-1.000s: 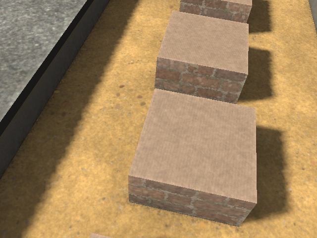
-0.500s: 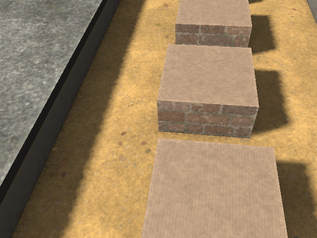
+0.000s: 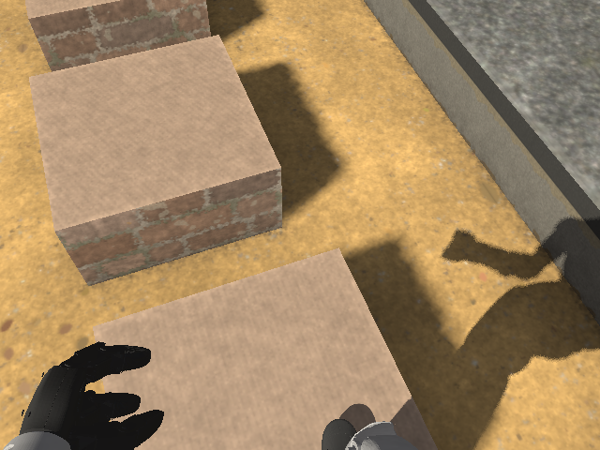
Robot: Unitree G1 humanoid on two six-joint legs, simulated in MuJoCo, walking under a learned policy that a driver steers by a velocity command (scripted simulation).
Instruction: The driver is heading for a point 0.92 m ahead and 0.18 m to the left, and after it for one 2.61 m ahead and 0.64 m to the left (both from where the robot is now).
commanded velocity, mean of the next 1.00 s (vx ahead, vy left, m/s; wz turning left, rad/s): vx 0.35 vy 0.00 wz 0.31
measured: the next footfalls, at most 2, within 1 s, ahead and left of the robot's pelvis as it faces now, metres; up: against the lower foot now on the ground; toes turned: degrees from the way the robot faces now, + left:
right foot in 0.06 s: +0.32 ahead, -0.08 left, +0.00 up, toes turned -5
left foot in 0.66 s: +0.59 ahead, +0.08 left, +0.00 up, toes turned +12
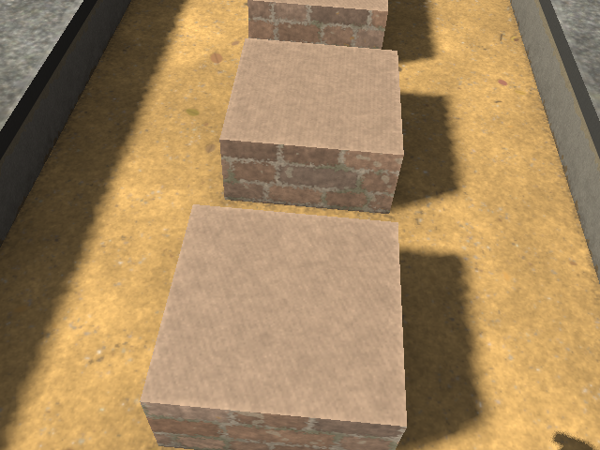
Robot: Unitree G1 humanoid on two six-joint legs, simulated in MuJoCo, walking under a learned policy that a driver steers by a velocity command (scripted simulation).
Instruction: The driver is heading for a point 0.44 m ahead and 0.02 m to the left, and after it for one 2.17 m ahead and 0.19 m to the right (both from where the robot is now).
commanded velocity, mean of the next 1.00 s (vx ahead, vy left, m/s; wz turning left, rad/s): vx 0.34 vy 0.00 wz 0.22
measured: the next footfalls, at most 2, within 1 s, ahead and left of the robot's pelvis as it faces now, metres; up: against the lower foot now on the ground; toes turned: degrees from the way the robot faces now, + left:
right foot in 0.16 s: +0.09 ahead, -0.11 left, +0.00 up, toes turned +9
left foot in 0.72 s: +0.14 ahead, +0.16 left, +0.00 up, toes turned +18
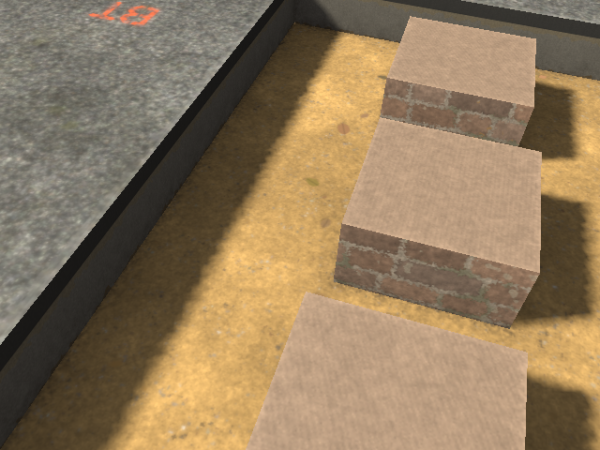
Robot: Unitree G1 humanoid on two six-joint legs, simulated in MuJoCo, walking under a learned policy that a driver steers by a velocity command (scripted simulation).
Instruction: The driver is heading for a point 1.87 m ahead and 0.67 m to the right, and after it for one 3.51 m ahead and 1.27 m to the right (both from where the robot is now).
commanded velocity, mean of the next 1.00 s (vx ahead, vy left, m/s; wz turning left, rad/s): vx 0.11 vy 0.00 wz -0.53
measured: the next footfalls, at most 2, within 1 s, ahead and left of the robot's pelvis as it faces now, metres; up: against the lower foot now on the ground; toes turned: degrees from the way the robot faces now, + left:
right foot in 0.32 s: +0.44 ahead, -0.10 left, +0.00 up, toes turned -15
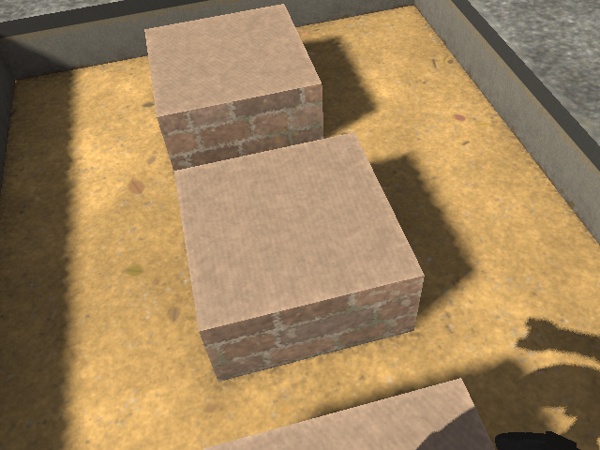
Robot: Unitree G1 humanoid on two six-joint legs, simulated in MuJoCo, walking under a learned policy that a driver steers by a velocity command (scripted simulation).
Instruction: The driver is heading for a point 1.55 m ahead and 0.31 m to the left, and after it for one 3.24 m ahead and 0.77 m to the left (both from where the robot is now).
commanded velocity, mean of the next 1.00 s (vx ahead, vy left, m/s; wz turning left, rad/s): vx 0.01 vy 0.00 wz -0.07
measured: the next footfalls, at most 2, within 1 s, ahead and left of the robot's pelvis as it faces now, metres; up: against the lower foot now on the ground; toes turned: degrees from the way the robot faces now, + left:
left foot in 0.08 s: +0.13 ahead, +0.11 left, +0.00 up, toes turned -2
right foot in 0.50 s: +0.15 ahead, -0.09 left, +0.00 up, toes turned +3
